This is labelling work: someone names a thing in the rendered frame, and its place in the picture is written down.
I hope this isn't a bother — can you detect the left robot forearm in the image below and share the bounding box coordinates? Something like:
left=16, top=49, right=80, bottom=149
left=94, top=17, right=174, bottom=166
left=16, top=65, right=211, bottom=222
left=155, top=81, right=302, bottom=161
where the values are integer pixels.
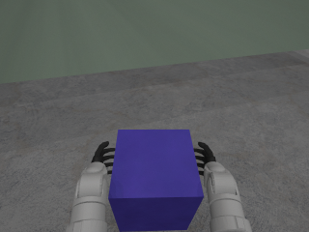
left=65, top=161, right=108, bottom=232

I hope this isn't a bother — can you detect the carton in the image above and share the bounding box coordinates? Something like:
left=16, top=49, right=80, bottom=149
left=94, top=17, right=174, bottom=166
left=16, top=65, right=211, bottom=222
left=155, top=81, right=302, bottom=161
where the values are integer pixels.
left=108, top=130, right=204, bottom=232

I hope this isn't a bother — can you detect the robot right hand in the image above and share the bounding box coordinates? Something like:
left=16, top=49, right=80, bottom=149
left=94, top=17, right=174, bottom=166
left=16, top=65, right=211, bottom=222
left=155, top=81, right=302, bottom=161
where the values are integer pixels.
left=193, top=141, right=216, bottom=176

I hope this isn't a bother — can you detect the right robot forearm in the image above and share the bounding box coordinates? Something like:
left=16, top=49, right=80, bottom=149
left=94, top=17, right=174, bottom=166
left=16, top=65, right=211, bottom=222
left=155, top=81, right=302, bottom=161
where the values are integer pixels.
left=204, top=161, right=252, bottom=232

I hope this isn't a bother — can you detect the robot left hand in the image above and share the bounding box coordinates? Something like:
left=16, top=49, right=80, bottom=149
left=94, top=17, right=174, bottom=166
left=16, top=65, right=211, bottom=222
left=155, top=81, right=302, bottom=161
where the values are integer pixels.
left=91, top=141, right=116, bottom=174

